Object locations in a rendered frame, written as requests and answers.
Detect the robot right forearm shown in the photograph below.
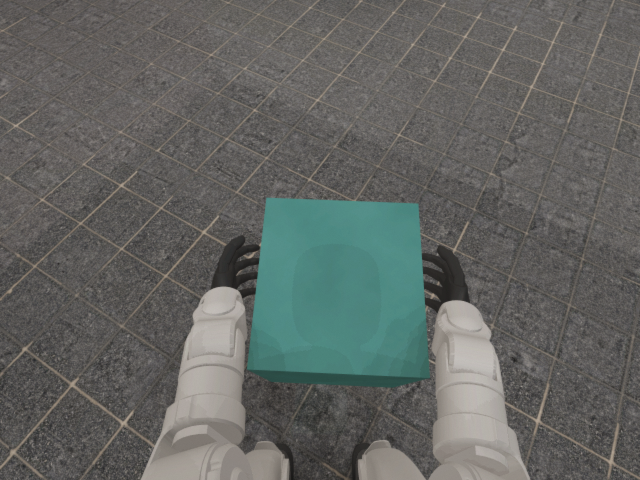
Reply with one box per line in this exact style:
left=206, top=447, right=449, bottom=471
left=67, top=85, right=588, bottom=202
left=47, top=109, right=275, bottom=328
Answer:
left=431, top=300, right=530, bottom=480

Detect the robot right shin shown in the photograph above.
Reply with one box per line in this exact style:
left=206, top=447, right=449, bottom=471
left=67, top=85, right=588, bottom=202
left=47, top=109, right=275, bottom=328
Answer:
left=364, top=440, right=391, bottom=455

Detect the robot left forearm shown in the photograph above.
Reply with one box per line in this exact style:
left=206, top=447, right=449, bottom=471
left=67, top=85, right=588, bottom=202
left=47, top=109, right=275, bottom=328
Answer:
left=142, top=287, right=247, bottom=476

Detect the robot left hand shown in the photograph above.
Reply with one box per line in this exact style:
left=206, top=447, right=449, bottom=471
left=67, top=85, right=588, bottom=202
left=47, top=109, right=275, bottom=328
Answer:
left=210, top=235, right=260, bottom=298

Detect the robot right upper arm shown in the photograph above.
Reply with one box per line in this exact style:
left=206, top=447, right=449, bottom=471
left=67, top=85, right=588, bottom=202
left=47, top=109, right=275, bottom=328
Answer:
left=428, top=460, right=506, bottom=480

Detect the robot left thigh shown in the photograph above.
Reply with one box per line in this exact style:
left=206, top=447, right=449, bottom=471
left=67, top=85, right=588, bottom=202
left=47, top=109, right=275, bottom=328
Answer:
left=246, top=449, right=289, bottom=480

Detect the carton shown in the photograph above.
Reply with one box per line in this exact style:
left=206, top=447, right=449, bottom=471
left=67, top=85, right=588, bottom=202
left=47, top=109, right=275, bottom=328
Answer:
left=247, top=198, right=430, bottom=388

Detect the robot left upper arm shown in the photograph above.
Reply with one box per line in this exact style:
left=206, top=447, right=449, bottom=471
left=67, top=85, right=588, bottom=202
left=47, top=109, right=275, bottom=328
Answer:
left=141, top=441, right=253, bottom=480

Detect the robot right hand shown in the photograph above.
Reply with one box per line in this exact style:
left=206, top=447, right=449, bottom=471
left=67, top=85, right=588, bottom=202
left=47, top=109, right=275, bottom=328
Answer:
left=422, top=245, right=470, bottom=314

